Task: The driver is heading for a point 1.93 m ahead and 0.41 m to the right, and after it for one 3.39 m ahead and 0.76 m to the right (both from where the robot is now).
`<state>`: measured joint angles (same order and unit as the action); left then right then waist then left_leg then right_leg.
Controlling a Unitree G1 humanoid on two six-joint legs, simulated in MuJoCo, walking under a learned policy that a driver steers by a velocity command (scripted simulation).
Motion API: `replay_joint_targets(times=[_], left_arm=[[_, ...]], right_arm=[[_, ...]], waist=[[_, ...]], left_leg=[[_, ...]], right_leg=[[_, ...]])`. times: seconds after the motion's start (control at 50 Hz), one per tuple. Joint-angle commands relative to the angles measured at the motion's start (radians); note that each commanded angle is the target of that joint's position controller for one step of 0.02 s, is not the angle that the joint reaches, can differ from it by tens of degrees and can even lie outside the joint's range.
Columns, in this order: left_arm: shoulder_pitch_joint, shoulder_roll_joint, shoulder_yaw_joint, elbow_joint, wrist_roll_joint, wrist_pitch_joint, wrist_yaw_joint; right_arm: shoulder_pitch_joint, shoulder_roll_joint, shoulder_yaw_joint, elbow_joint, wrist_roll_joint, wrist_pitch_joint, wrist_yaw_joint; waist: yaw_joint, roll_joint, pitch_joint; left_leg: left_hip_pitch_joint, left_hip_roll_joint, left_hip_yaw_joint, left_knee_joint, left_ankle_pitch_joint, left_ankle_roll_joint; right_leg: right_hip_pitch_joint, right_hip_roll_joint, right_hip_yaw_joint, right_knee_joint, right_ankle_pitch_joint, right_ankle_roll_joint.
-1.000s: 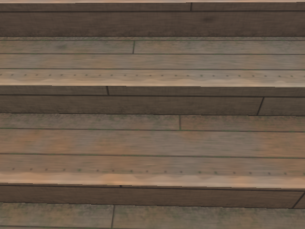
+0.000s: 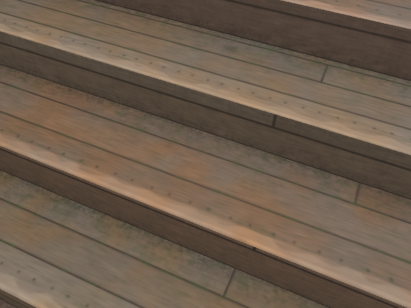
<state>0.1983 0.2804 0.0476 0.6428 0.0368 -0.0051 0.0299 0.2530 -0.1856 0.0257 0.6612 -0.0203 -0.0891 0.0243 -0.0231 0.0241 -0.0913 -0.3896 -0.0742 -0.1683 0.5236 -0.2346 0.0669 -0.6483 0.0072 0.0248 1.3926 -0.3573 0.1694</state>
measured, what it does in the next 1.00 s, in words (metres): climbs, turning right: right foot, then left foot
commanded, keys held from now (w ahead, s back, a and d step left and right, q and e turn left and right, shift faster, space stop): no key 0.18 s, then w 0.08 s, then w+e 0.74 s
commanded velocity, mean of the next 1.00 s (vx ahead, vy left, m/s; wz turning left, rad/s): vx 0.29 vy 0.00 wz -0.23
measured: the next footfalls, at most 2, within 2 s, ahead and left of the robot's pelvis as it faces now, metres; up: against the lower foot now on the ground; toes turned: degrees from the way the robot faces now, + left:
right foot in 0.12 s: -0.01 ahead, -0.16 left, +0.00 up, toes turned +1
left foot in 0.58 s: +0.15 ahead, +0.11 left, +0.00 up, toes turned -2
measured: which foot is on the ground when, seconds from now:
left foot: down 0.00-0.22, up 0.24-0.56, down 0.58-0.98, up 1.00-1.00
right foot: up 0.00-0.10, down 0.12-0.58, up 0.60-0.94, down 0.96-1.00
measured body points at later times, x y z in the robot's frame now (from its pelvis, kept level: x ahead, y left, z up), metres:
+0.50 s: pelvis +0.05 -0.02 +0.01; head +0.06 -0.03 +0.46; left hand +0.08 +0.20 -0.13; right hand +0.23 -0.26 -0.09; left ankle +0.06 +0.10 -0.67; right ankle -0.05 -0.16 -0.74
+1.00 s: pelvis +0.25 +0.00 +0.05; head +0.26 +0.00 +0.50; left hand +0.53 +0.10 -0.03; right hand +0.16 -0.20 -0.11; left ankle +0.13 +0.11 -0.70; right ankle +0.30 -0.09 -0.58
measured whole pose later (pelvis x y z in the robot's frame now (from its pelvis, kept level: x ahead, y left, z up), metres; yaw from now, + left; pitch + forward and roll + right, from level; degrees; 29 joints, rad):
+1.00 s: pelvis +0.25 +0.00 +0.05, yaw -16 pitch +9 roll -5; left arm -0.02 0.13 -0.05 0.70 0.00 0.03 -0.08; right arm 0.42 -0.19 0.02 1.03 -0.12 -0.08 0.10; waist -0.02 0.10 -0.16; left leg -0.12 0.11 0.21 0.32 -0.03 0.11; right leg -0.90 0.10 -0.16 1.20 -0.52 -0.13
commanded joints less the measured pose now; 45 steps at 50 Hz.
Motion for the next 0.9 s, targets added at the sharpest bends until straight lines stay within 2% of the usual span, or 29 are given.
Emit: replay_joint_targets(times=[0.02, 0.1, 0.12, 0.14, 0.16, 0.18, 0.22, 0.24, 0.28, 0.3, 0.32, 0.34, 0.38, 0.4, 0.46, 0.52, 0.56, 0.58, 0.6, 0.62, 0.64, 0.66, 0.68, 0.72, 0.78, 0.8, 0.84, 0.86, 0.9], left_arm=[[0.005, -0.011, -0.011, -0.073, 0.011, -0.007, -0.048], [0.030, -0.033, -0.023, -0.056, -0.038, -0.018, -0.123], [0.030, -0.022, -0.020, -0.069, -0.036, -0.033, -0.116], [0.038, 0.020, -0.014, -0.089, -0.027, -0.060, -0.112], [-0.069, 0.082, -0.009, -0.102, -0.029, -0.073, -0.124], [-0.107, 0.018, -0.017, -0.093, -0.035, -0.064, -0.146], [-0.033, -0.033, -0.030, -0.044, -0.064, -0.058, -0.175], [0.018, 0.031, -0.008, -0.015, -0.052, -0.065, -0.160], [0.178, 0.127, 0.038, 0.045, -0.018, -0.078, -0.105], [0.206, 0.146, 0.040, 0.062, -0.001, -0.049, -0.013], [0.212, 0.118, 0.034, 0.079, -0.004, -0.047, 0.014], [0.208, 0.024, 0.011, 0.071, 0.003, -0.078, -0.034], [0.159, -0.072, -0.029, 0.062, 0.034, -0.104, -0.048], [0.148, -0.088, -0.035, 0.070, 0.028, -0.104, -0.061], [0.068, -0.004, -0.015, 0.044, 0.004, -0.085, -0.087], [-0.009, 0.127, 0.031, 0.035, 0.003, -0.072, -0.104], [-0.019, 0.131, 0.045, 0.041, 0.022, -0.050, -0.127], [0.077, 0.051, 0.031, 0.086, 0.052, -0.050, -0.131], [0.213, -0.115, -0.004, 0.094, 0.050, -0.060, -0.141], [0.225, -0.119, -0.013, 0.063, 0.040, -0.094, -0.152], [0.082, -0.091, 0.003, 0.082, 0.007, -0.104, -0.152], [-0.006, -0.108, -0.003, 0.093, -0.021, -0.096, -0.131], [-0.048, -0.101, -0.004, 0.085, -0.008, -0.080, -0.121], [-0.072, -0.178, -0.050, 0.037, 0.009, -0.042, -0.133], [-0.154, -0.181, -0.094, -0.005, -0.021, -0.020, -0.145], [-0.217, -0.116, -0.087, -0.042, -0.031, -0.019, -0.146], [-0.346, -0.062, -0.080, -0.064, -0.042, 0.002, -0.144], [-0.380, -0.061, -0.080, -0.063, -0.044, 0.016, -0.134], [-0.275, -0.085, -0.083, -0.019, -0.038, 0.041, -0.147]], right_arm=[[-0.135, -0.175, -0.048, -0.101, 0.019, -0.011, -0.021], [-0.097, -0.180, -0.050, -0.008, 0.051, 0.049, 0.012], [-0.030, -0.146, -0.040, 0.038, 0.044, 0.053, 0.024], [0.055, -0.092, -0.029, 0.067, 0.055, 0.049, 0.027], [0.072, -0.040, -0.024, 0.046, 0.040, 0.044, 0.042], [-0.002, -0.097, -0.041, 0.055, 0.025, 0.056, 0.038], [-0.074, -0.135, -0.066, 0.051, 0.034, 0.090, 0.037], [-0.120, -0.171, -0.088, 0.024, 0.024, 0.093, 0.024], [-0.250, -0.188, -0.102, -0.031, 0.010, 0.065, -0.008], [-0.195, -0.107, -0.085, -0.020, -0.021, 0.047, -0.007], [-0.146, -0.086, -0.082, 0.000, -0.023, 0.040, -0.010], [-0.255, -0.110, -0.089, -0.034, -0.012, 0.032, -0.020], [-0.219, -0.120, -0.096, -0.021, -0.030, 0.032, -0.025], [-0.206, -0.111, -0.096, -0.012, -0.034, 0.031, -0.026], [-0.227, -0.036, -0.058, -0.020, -0.050, 0.052, 0.001], [-0.164, -0.072, -0.058, -0.009, -0.024, 0.063, 0.013], [0.000, -0.131, -0.077, 0.059, 0.006, 0.051, 0.001], [0.094, -0.175, -0.090, 0.089, -0.004, 0.041, -0.012], [0.314, -0.286, -0.120, 0.124, -0.033, 0.024, -0.037], [0.466, -0.344, -0.133, 0.143, -0.050, 0.027, -0.041], [0.441, -0.289, -0.115, 0.211, -0.077, 0.026, -0.027], [0.315, -0.150, -0.070, 0.245, -0.078, 0.037, 0.005], [0.239, -0.002, -0.016, 0.253, -0.078, 0.043, 0.030], [0.229, 0.084, 0.027, 0.333, -0.074, 0.056, 0.044], [0.057, 0.039, 0.026, 0.343, -0.133, 0.035, 0.021], [0.009, 0.003, 0.020, 0.332, -0.138, 0.020, 0.027], [0.032, -0.078, 0.009, 0.298, -0.110, 0.009, 0.026], [0.075, -0.103, 0.008, 0.303, -0.096, 0.005, 0.034], [0.158, -0.256, -0.025, 0.318, -0.054, -0.026, 0.049]], waist=[[0.045, 0.079, -0.021], [0.024, 0.052, -0.041], [0.021, 0.061, -0.079], [-0.001, -0.015, -0.107], [-0.093, -0.163, -0.083], [-0.078, -0.030, -0.047], [-0.023, -0.066, 0.073], [0.018, -0.134, 0.110], [0.140, -0.197, 0.152], [0.103, -0.101, 0.182], [0.085, -0.080, 0.148], [0.128, -0.273, 0.073], [0.090, -0.178, 0.131], [0.071, -0.140, 0.097], [0.030, -0.107, 0.052], [-0.034, -0.141, 0.091], [-0.090, -0.111, 0.046], [-0.088, -0.053, -0.033], [-0.078, 0.151, -0.235], [-0.146, 0.368, -0.245], [-0.138, 0.207, -0.021], [-0.078, 0.147, 0.137], [-0.033, 0.109, 0.118], [0.030, 0.011, 0.071], [0.107, -0.010, 0.065], [0.130, -0.061, 0.032], [0.084, 0.040, 0.004], [0.080, 0.066, 0.015], [0.122, 0.087, -0.045]], left_leg=[[0.024, 0.222, -0.238, -0.122, 0.231, 0.188], [0.127, 0.237, -0.310, -0.076, 0.243, 0.200], [0.090, 0.212, -0.301, -0.052, 0.222, 0.141], [0.033, 0.123, -0.201, 0.040, 0.115, 0.030], [-0.043, 0.011, 0.009, 0.060, -0.049, -0.102], [0.036, 0.057, 0.029, 0.025, -0.047, -0.145], [0.005, 0.025, 0.040, 0.018, -0.086, -0.140], [-0.115, -0.002, 0.067, 0.061, -0.156, -0.129], [-0.363, 0.016, 0.115, 0.260, -0.223, -0.108], [-0.353, 0.078, 0.193, 0.352, -0.230, -0.109], [-0.341, 0.080, 0.207, 0.415, -0.250, -0.109], [-0.419, 0.080, 0.117, 0.678, -0.270, -0.061], [-0.589, 0.061, 0.026, 0.870, -0.142, 0.005], [-0.566, 0.075, 0.071, 0.791, -0.128, 0.013], [-0.198, 0.099, 0.242, 0.501, -0.205, -0.065], [0.053, 0.072, 0.247, 0.115, -0.057, -0.086], [0.218, 0.054, 0.216, -0.130, 0.199, -0.047], [0.381, 0.103, 0.173, -0.112, 0.287, -0.001], [0.681, 0.326, -0.063, -0.044, 0.681, 0.233], [0.847, 0.562, -0.501, -0.206, 0.654, 0.446], [0.664, 0.559, -0.503, -0.239, 0.138, 0.360], [0.448, 0.504, -0.324, -0.220, -0.163, 0.262], [0.364, 0.460, -0.216, -0.226, -0.176, 0.222], [0.280, 0.427, -0.089, -0.246, -0.053, 0.190], [0.058, 0.341, 0.153, -0.380, -0.055, 0.149], [-0.082, 0.287, 0.241, -0.426, 0.003, 0.133], [-0.200, 0.272, 0.322, -0.577, 0.173, 0.156], [-0.161, 0.300, 0.323, -0.587, 0.507, 0.160], [0.117, 0.360, 0.365, -0.389, 1.533, 0.160]], right_leg=[[0.169, -0.041, -0.027, -0.426, -0.108, -0.020], [0.378, -0.004, -0.076, -1.042, 0.111, -0.065], [0.500, -0.045, -0.035, -1.055, 0.255, -0.124], [0.591, -0.145, 0.039, -0.988, 0.564, -0.246], [0.539, -0.274, 0.213, -0.966, 0.658, -0.422], [0.427, -0.244, 0.179, -0.954, 0.436, -0.387], [0.356, -0.151, 0.142, -1.059, -0.133, -0.254], [0.431, -0.198, 0.211, -1.119, -0.293, -0.289], [0.600, -0.364, 0.434, -1.226, -0.421, -0.442], [0.594, -0.350, 0.417, -1.228, -0.030, -0.407], [0.634, -0.336, 0.374, -1.179, 0.196, -0.413], [0.653, -0.353, 0.393, -1.231, -0.131, -0.483], [0.653, -0.324, 0.380, -1.244, -0.137, -0.474], [0.677, -0.284, 0.293, -1.238, -0.038, -0.450], [0.491, -0.181, 0.138, -1.241, 0.204, -0.397], [0.394, -0.215, 0.194, -1.181, 0.393, -0.434], [0.444, -0.215, 0.208, -0.986, 0.574, -0.427], [0.383, -0.146, 0.151, -0.778, 0.599, -0.377], [0.189, -0.003, 0.060, -0.428, 0.272, -0.302], [-0.176, 0.144, 0.060, 0.087, -0.225, -0.249], [-0.490, 0.111, 0.147, 0.612, -0.156, -0.297], [-0.687, 0.065, 0.136, 0.894, -0.036, -0.394], [-0.754, 0.051, 0.120, 0.976, 0.029, -0.457], [-0.785, 0.017, 0.142, 1.031, 0.074, -0.524], [-0.747, -0.029, 0.039, 0.844, 0.142, -0.506], [-0.574, -0.069, -0.036, 0.574, 0.266, -0.482], [-0.316, -0.067, -0.153, 0.364, 0.148, -0.392], [-0.230, -0.038, -0.184, 0.256, 0.071, -0.370], [-0.171, 0.032, -0.255, 0.064, 0.009, -0.325]])
Keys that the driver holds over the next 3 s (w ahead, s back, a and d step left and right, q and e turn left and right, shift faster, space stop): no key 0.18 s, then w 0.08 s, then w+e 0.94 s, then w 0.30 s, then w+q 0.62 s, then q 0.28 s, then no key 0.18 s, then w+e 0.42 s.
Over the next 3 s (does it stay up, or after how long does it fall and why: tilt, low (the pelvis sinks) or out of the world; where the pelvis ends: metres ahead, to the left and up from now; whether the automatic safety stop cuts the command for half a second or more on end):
stays up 1.11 -0.21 0.50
